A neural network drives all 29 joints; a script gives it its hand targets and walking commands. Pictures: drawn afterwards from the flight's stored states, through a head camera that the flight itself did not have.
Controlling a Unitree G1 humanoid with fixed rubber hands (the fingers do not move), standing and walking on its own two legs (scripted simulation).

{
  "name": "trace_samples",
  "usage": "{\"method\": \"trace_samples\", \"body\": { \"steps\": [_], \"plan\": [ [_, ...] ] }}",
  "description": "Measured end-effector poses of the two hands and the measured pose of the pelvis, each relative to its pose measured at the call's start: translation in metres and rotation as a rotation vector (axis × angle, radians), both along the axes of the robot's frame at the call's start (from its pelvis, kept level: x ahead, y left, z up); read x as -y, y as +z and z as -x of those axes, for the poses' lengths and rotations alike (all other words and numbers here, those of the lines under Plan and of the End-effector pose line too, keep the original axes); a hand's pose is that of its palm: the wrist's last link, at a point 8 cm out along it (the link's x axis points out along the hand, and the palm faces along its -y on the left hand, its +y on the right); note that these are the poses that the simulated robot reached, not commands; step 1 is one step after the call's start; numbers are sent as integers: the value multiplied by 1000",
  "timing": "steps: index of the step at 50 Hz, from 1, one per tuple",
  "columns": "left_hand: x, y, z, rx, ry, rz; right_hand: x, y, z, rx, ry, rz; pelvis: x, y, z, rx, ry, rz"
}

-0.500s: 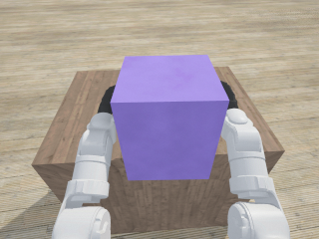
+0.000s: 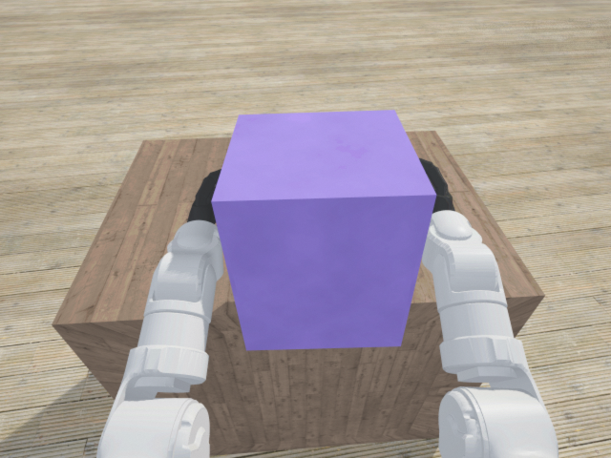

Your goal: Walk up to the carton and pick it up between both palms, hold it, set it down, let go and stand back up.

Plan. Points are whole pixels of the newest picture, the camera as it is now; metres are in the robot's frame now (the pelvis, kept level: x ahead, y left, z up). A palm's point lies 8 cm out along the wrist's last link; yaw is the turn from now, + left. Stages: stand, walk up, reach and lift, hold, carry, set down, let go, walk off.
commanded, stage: hold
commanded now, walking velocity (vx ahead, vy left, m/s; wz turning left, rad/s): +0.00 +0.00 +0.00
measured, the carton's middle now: (320, 230) +0.38 -0.01 +0.13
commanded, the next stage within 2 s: none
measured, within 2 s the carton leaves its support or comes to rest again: neither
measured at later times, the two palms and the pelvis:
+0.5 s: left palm (193, 224) +0.36 +0.15 +0.16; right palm (430, 212) +0.37 -0.15 +0.17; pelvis +0.00 +0.00 +0.00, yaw +0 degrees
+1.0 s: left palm (199, 236) +0.35 +0.15 +0.15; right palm (436, 227) +0.36 -0.15 +0.16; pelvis -0.01 +0.00 +0.00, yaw +0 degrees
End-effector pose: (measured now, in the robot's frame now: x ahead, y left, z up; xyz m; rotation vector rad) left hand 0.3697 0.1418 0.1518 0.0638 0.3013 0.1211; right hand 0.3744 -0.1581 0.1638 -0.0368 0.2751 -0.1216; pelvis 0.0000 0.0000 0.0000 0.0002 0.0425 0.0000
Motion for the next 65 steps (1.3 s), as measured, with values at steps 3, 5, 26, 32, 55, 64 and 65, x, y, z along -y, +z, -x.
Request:
{"method": "trace_samples", "body": {
  "steps": [3,5,26,32,55,64,65],
  "plan": [
    [-1,-4,1,1,1,-3,-1,-3,0,1,4,5,0,0,-2,0,0,0],
    [-2,-4,2,9,3,-6,-2,-2,0,9,6,3,0,0,-2,1,1,0],
    [-11,8,7,19,18,1,-11,7,2,20,16,-7,-4,0,1,24,4,0],
    [-11,5,15,40,17,0,-11,4,11,41,13,-18,-5,0,5,23,9,0],
    [-3,6,14,33,0,-10,-3,3,14,35,0,-10,0,-1,12,1,0,0],
    [-4,-1,8,-2,5,-9,-4,-1,6,0,8,-1,0,-1,8,1,-1,0],
    [-4,-2,8,-2,5,-10,-4,-2,5,0,8,0,0,-1,7,0,-1,0]
  ]
}}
